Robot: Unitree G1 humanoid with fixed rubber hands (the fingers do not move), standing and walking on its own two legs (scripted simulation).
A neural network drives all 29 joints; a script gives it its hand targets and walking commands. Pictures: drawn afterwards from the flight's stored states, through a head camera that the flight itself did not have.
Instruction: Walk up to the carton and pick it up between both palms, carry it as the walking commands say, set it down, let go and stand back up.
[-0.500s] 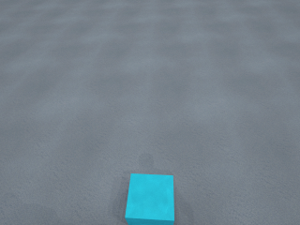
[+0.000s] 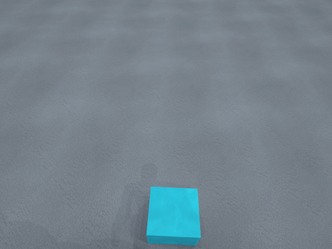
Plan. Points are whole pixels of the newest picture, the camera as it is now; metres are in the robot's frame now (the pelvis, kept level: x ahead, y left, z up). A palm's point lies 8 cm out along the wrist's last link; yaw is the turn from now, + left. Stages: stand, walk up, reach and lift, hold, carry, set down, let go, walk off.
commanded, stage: walk up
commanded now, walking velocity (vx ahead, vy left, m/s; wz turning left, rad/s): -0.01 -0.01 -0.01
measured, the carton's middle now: (172, 215) +0.41 -0.02 -0.68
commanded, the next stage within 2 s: stand in 0.82 s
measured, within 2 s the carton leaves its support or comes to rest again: neither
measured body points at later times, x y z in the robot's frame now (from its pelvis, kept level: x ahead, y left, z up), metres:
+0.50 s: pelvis -0.03 -0.06 -0.01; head -0.02 -0.07 +0.44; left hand +0.00 +0.20 -0.15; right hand -0.04 -0.32 -0.17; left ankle +0.01 +0.12 -0.74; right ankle -0.03 -0.17 -0.75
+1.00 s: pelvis -0.04 -0.07 +0.00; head -0.03 -0.06 +0.45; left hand -0.04 +0.15 -0.16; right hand -0.05 -0.28 -0.16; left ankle -0.05 +0.05 -0.74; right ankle -0.03 -0.17 -0.74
